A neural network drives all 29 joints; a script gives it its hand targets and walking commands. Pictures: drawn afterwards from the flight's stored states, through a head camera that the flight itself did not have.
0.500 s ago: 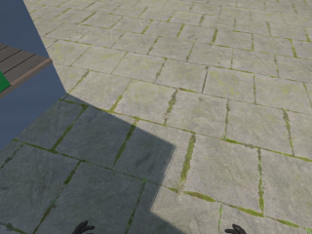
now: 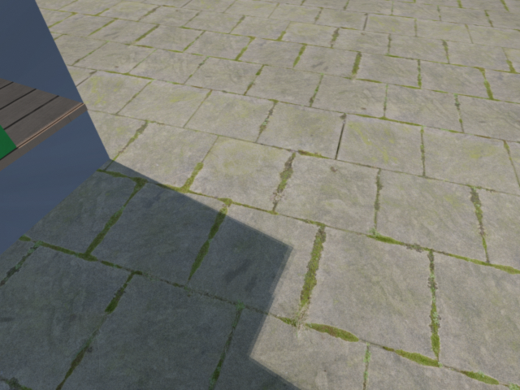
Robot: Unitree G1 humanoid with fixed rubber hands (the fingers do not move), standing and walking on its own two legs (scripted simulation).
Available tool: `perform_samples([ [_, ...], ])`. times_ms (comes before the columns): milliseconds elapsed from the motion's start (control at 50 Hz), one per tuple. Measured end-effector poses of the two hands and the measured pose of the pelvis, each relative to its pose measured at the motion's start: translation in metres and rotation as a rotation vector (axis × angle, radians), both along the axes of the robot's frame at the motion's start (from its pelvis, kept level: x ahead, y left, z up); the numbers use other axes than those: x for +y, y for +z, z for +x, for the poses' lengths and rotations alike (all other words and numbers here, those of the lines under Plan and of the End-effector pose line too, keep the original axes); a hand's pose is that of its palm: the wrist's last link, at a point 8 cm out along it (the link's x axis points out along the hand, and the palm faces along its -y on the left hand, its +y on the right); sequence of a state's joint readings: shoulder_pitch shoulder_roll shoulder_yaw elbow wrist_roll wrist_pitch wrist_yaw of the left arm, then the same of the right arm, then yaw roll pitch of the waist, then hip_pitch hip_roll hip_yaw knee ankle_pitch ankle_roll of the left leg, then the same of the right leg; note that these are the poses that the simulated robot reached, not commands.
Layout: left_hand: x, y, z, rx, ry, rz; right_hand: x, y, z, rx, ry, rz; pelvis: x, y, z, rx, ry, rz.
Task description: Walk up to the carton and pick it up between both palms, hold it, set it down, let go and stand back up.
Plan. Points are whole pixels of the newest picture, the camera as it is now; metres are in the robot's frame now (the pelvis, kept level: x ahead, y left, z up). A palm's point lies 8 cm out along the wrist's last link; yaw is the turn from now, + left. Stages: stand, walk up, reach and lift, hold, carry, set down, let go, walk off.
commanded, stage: stand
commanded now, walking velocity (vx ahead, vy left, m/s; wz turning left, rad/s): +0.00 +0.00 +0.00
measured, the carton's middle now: out of the picture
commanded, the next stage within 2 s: walk up in 0.98 s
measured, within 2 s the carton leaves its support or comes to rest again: neither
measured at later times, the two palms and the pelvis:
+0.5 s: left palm out of the picture +0.01 +0.22 -0.14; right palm out of the picture +0.00 -0.22 -0.14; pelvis +0.00 +0.00 +0.01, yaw +0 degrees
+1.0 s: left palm out of the picture -0.03 +0.20 -0.14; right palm out of the picture -0.03 -0.21 -0.15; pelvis +0.00 +0.00 +0.01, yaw +0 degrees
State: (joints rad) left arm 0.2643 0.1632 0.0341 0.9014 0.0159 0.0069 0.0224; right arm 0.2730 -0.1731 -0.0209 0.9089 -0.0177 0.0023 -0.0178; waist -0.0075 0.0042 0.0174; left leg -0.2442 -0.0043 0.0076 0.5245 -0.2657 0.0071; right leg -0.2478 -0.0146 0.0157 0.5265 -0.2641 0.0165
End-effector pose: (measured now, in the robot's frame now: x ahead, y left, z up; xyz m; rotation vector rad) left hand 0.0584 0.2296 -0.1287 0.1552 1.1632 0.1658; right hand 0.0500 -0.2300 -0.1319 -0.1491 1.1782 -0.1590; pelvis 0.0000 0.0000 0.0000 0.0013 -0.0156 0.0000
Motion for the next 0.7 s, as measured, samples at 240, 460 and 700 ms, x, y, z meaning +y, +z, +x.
perform_samples([
  [240,-0.001,-0.004,-0.027,0.098,0.035,-0.001,0.000,-0.005,-0.023,0.094,-0.021,0.004,-0.001,0.003,0.002,-0.011,0.000,0.001],
  [460,-0.013,-0.010,-0.049,0.166,0.048,-0.029,0.007,-0.008,-0.042,0.159,-0.035,0.018,-0.002,0.005,0.001,-0.026,0.003,-0.001],
  [700,-0.020,-0.013,-0.071,0.231,0.055,-0.046,0.017,-0.011,-0.068,0.237,-0.045,0.040,-0.001,0.006,-0.003,-0.029,0.002,0.000],
])
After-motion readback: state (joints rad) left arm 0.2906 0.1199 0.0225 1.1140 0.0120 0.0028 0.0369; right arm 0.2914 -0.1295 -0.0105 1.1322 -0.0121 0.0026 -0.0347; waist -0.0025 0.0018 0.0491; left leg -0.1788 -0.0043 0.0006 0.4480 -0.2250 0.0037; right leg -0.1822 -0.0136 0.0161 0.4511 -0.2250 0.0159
